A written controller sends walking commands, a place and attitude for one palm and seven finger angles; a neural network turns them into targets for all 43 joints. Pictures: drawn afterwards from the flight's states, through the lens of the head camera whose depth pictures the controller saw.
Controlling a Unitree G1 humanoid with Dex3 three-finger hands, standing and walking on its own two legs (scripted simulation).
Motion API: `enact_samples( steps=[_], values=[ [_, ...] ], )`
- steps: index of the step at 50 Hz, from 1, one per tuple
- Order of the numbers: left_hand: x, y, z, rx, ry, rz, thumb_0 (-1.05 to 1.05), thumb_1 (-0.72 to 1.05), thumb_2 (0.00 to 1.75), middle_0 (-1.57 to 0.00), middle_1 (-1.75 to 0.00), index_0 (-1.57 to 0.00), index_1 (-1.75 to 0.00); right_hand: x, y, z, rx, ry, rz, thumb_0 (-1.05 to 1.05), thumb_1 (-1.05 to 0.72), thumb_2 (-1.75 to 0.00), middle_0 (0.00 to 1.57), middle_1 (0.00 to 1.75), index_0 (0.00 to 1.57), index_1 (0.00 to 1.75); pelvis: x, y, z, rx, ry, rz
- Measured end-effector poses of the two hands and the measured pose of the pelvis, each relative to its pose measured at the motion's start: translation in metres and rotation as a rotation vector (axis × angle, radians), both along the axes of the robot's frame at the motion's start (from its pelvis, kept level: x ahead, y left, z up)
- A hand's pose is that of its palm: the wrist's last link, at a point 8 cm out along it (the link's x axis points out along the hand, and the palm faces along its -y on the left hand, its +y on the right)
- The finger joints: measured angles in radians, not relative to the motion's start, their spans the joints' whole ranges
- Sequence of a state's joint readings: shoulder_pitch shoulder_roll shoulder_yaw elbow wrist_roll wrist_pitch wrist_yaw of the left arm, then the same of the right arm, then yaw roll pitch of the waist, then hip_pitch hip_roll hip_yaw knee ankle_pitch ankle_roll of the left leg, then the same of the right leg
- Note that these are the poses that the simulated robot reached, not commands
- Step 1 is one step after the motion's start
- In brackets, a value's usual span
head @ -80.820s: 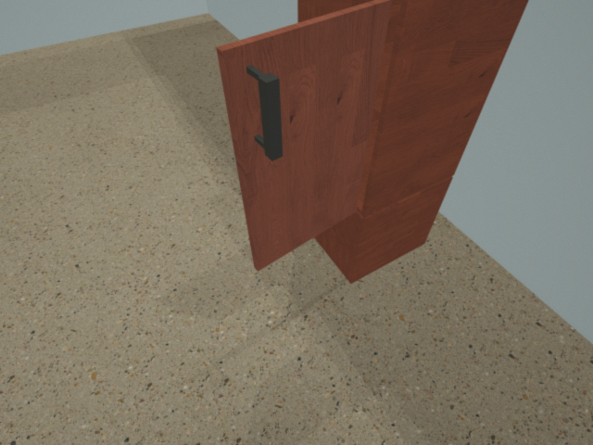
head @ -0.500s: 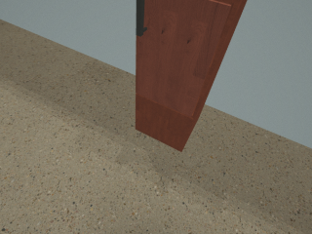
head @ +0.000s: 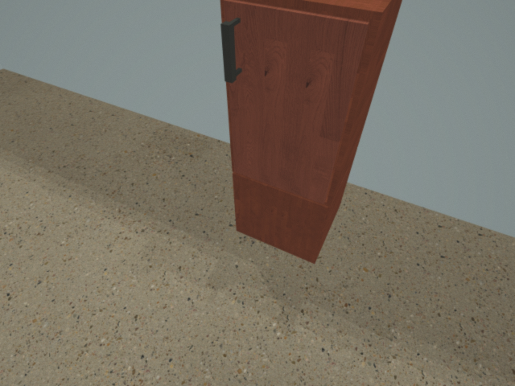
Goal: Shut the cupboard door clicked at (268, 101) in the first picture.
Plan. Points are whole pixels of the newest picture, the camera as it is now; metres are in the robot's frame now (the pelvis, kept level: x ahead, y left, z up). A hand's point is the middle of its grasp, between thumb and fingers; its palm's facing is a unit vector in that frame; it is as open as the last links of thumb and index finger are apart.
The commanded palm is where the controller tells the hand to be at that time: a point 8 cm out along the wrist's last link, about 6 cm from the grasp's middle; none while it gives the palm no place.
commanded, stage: let the arm hang, fingers relaxed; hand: left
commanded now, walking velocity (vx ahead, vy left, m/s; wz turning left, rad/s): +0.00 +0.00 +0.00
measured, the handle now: (233, 50) +0.89 +0.11 +0.14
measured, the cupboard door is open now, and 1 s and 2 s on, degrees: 0 0 0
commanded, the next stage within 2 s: look to check the result in 0.26 s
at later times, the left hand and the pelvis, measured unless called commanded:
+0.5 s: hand out of the picture -0.01 +0.15 -0.18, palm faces +0.06 -0.98 -0.17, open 7.4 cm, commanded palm none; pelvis +0.02 +0.00 +0.00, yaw +0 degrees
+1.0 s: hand out of the picture +0.00 +0.15 -0.18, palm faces +0.06 -0.99 -0.15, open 7.4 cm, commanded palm none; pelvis +0.03 +0.00 +0.00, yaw +0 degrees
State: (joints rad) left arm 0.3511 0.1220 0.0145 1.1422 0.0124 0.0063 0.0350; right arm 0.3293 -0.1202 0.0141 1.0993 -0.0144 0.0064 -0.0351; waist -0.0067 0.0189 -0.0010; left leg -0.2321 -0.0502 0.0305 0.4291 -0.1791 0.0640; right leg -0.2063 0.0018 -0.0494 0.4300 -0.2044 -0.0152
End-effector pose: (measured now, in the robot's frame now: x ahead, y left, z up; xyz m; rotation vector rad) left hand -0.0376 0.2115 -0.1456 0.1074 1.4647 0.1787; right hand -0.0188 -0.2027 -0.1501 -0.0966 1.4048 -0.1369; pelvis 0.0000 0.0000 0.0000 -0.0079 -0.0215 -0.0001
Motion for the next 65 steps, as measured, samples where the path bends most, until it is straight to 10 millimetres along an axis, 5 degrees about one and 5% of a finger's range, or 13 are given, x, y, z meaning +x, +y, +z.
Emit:
enact_samples(
  steps=[7, 27, 65],
  values=[
    [0.023, -0.017, -0.004, -0.039, -0.041, -0.014, 0.01, 0.91, 0.90, -0.20, -0.30, -0.20, -0.29, 0.002, -0.004, 0.003, -0.015, 0.003, -0.012, 0.00, -0.91, -0.90, 0.20, 0.30, 0.20, 0.30, 0.006, -0.002, 0.001, 0.001, 0.002, -0.001],
    [0.019, -0.008, 0.000, -0.013, 0.014, 0.006, 0.00, 0.91, 0.90, -0.20, -0.30, -0.20, -0.29, 0.013, -0.006, 0.004, -0.019, 0.030, -0.008, 0.00, -0.91, -0.90, 0.20, 0.30, 0.20, 0.30, 0.021, -0.002, 0.002, 0.000, 0.001, 0.000],
    [0.042, -0.009, 0.000, -0.020, 0.000, 0.001, 0.00, 0.91, 0.90, -0.20, -0.30, -0.20, -0.29, 0.035, -0.012, 0.007, -0.040, 0.025, -0.001, 0.00, -0.91, -0.90, 0.20, 0.30, 0.20, 0.30, 0.039, -0.003, 0.004, 0.001, -0.002, 0.001]
  ],
)
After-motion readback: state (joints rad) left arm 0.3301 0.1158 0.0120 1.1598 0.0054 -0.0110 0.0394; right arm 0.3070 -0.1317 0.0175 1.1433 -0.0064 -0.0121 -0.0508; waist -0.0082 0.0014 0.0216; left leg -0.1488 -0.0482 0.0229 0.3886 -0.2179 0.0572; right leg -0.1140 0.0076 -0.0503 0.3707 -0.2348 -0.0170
